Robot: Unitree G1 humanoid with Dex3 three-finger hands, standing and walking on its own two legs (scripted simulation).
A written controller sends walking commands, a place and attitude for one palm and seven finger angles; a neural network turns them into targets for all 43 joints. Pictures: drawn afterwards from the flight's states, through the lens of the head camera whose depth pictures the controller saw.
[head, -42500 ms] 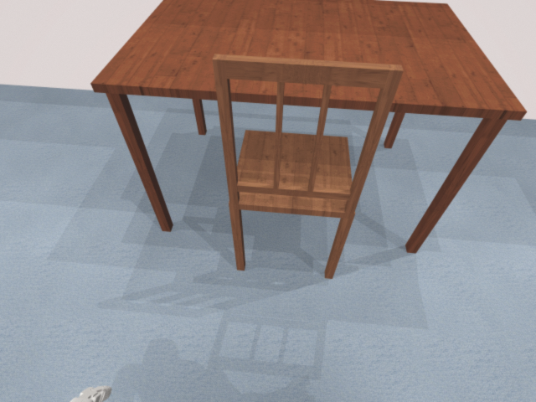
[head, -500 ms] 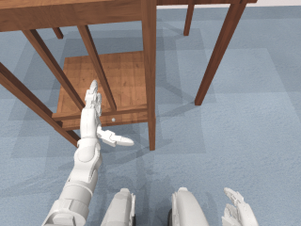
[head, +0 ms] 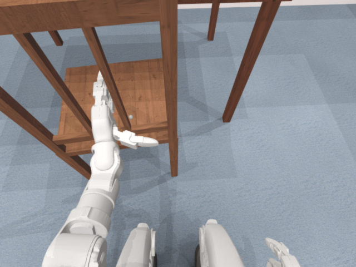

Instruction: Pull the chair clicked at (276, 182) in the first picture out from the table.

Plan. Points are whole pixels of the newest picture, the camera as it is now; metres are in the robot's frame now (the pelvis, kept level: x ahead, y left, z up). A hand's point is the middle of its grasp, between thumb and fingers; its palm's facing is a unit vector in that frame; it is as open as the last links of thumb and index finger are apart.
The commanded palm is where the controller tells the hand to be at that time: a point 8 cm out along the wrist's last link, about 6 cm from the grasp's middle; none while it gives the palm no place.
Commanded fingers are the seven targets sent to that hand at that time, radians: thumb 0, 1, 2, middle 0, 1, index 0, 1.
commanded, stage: push the fingers through the gap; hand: left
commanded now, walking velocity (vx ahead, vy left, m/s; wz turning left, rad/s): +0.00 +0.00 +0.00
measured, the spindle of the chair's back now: (67, 97) +0.48 +0.25 +0.05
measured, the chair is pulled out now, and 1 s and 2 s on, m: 0.17 0.17 0.17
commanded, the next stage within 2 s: hook a spindle and tug to test in 0.62 s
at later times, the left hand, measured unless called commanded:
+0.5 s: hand (131, 109) +0.46 +0.10 +0.03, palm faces +0.14 -0.99 -0.03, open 17.0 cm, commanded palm +0.42 +0.15 +0.03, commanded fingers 0.00 -0.50 0.30 -0.06 -0.08 -0.06 -0.08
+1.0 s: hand (130, 109) +0.46 +0.11 +0.03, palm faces +0.15 -0.99 -0.03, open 16.2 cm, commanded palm +0.43 +0.14 +0.03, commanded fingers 0.00 -0.50 0.30 -0.32 -0.90 -0.32 -0.90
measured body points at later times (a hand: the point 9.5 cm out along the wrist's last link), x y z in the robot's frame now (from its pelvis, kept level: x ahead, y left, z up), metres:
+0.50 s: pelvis -0.01 +0.00 +0.00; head +0.13 +0.00 +0.43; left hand +0.45 +0.16 +0.03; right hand +0.07 -0.26 -0.13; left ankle +0.03 +0.13 -0.61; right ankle +0.04 -0.11 -0.61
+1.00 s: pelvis +0.00 +0.00 +0.00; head +0.13 +0.00 +0.43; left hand +0.45 +0.16 +0.03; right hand +0.08 -0.25 -0.13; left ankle +0.03 +0.13 -0.61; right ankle +0.04 -0.11 -0.61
